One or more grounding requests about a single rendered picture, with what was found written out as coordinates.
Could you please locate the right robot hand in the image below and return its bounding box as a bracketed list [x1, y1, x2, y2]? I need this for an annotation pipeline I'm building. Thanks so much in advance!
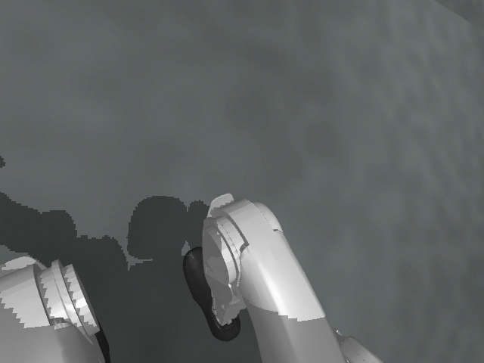
[332, 327, 383, 363]

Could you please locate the right robot foot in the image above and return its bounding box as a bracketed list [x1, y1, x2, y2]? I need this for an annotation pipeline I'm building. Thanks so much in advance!
[183, 247, 240, 341]

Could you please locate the left robot foot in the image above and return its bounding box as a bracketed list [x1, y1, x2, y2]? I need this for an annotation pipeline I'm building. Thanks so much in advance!
[95, 319, 111, 363]

